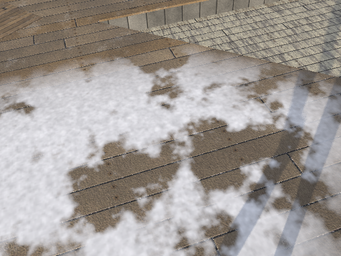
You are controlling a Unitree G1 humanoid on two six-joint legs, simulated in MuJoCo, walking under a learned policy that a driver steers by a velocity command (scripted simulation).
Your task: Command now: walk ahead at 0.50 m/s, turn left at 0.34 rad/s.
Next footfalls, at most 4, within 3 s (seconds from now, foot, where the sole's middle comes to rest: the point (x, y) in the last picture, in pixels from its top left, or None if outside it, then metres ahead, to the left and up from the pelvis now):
0.42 left None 0.33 0.08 -0.74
0.80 right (201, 223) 0.66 -0.07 -0.74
1.20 left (123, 230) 0.64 0.24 -0.74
1.58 right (183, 210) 0.73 0.00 -0.74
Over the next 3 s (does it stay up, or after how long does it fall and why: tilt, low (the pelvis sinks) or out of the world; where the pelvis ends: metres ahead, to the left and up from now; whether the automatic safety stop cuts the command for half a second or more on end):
stays up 0.83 0.15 0.04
